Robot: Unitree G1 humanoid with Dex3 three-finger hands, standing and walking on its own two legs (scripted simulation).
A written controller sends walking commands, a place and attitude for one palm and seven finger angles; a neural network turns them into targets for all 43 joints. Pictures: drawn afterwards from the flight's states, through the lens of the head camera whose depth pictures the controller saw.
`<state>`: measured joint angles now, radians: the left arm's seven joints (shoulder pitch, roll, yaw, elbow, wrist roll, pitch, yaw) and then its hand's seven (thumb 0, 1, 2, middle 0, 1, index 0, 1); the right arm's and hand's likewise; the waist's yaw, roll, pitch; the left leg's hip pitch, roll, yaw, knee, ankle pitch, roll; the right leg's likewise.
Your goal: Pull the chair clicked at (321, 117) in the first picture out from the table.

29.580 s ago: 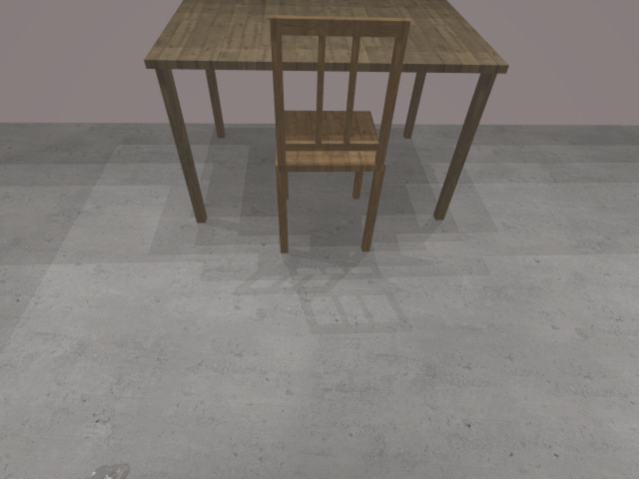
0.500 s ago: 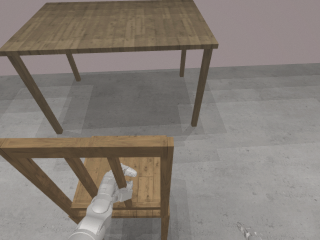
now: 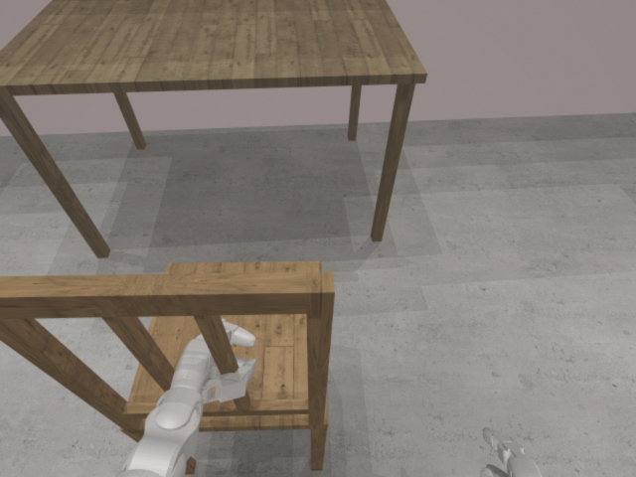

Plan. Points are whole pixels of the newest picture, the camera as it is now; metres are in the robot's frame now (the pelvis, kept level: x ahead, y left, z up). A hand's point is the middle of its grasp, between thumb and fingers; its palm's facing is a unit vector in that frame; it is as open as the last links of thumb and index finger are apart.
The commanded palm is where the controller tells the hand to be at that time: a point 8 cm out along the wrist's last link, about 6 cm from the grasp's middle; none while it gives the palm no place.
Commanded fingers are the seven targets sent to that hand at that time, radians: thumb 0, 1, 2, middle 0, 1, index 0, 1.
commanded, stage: open the thumb and straighten the fingers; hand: left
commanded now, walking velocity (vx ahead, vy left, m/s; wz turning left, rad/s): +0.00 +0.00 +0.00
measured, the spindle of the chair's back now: (160, 368) +0.28 +0.22 -0.05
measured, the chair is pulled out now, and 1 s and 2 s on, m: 0.61 0.61 0.61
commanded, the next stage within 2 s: draw the fingers out of the gap in 0.58 s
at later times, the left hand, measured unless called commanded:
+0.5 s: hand (227, 369) +0.28 +0.13 -0.07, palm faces -0.08 -0.98 -0.16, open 16.4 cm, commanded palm +0.26 +0.18 -0.04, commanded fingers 0.00 -0.55 0.20 0.00 0.00 0.00 0.00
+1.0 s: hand (218, 411) +0.22 +0.13 -0.06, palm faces -0.08 -0.99 -0.15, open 17.5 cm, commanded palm +0.20 +0.19 -0.04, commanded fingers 0.00 -0.55 0.20 0.00 0.00 0.00 0.00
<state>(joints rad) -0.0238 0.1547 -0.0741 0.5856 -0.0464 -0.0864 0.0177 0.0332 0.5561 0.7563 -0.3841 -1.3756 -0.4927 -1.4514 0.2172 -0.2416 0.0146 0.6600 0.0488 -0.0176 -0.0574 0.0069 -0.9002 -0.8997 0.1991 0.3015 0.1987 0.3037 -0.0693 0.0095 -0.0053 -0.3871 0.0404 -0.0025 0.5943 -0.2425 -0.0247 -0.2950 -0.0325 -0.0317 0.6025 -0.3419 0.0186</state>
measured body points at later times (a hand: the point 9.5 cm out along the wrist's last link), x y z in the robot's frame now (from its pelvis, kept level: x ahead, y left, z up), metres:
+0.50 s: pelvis +0.02 +0.00 -0.03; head +0.06 -0.01 +0.42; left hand +0.28 +0.18 -0.05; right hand +0.17 -0.24 -0.12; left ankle +0.04 +0.14 -0.73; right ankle -0.02 -0.13 -0.73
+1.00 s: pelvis +0.02 +0.00 -0.04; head +0.05 -0.01 +0.41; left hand +0.23 +0.19 -0.05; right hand +0.18 -0.24 -0.11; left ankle +0.04 +0.14 -0.73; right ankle -0.02 -0.13 -0.73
